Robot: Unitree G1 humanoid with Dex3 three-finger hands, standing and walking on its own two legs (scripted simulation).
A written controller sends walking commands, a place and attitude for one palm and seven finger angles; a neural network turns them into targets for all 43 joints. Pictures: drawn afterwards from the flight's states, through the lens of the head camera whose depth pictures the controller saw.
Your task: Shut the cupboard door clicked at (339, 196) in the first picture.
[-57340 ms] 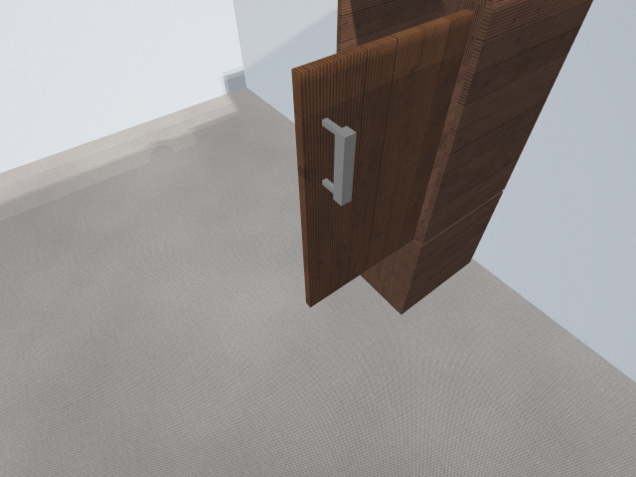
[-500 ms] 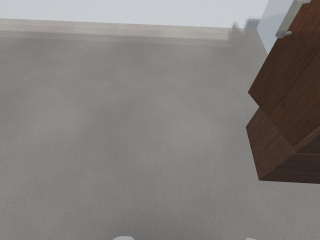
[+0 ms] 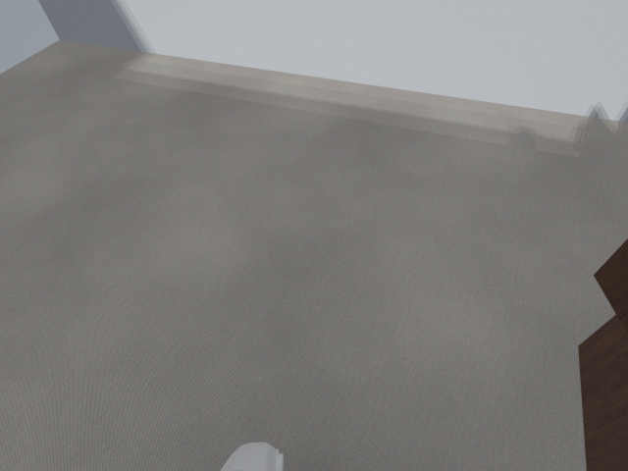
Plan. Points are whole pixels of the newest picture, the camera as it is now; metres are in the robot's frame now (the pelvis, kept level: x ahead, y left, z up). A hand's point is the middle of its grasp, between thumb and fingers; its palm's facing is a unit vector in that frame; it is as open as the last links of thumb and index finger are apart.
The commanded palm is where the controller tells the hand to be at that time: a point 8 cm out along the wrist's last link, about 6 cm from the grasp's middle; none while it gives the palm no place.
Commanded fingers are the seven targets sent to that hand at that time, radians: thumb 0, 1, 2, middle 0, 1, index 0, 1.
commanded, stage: walk to a spot facing it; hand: left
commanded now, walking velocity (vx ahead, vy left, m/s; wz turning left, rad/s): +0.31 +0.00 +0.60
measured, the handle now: out of the picture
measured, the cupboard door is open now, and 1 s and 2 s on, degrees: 21 21 21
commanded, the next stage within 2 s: turn to face it in 0.64 s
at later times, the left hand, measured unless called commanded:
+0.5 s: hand out of the picture +0.15 +0.28 -0.18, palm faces +0.30 -0.93 -0.21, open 7.4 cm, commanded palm none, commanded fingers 0.00 0.90 0.90 -0.20 -0.30 -0.20 -0.30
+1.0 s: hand (189, 307) +0.42 +0.27 -0.17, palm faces +0.28 -0.94 -0.21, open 7.2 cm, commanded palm none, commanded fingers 0.00 0.90 0.90 -0.20 -0.30 -0.20 -0.30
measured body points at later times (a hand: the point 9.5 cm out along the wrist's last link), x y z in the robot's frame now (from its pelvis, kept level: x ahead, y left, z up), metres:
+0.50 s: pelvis +0.17 +0.08 -0.01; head +0.21 +0.10 +0.44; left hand +0.14 +0.33 -0.16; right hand +0.32 -0.13 -0.14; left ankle +0.17 +0.14 -0.74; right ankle +0.21 -0.09 -0.66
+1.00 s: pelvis +0.38 +0.08 -0.01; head +0.43 +0.08 +0.44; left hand +0.41 +0.32 -0.15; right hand +0.40 -0.14 -0.17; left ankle +0.28 +0.18 -0.66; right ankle +0.45 +0.01 -0.74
